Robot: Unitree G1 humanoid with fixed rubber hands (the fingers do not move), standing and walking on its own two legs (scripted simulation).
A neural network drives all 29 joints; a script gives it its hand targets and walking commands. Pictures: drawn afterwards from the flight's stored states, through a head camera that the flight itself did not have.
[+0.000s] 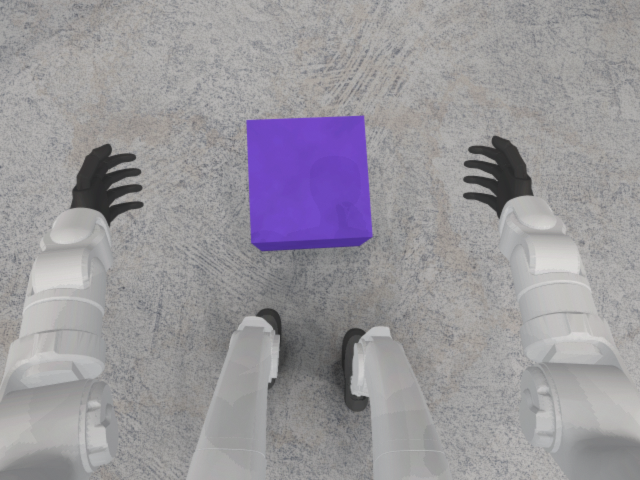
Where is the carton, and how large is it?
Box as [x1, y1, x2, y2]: [246, 116, 372, 250]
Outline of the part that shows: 363,116 246,120 251,242 261,250 359,245 372,236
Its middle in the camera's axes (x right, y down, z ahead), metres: -0.03 -0.14 +0.94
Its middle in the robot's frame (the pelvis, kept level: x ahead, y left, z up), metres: +0.54 +0.03 -0.56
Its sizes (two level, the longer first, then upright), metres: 0.275 0.263 0.204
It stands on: the floor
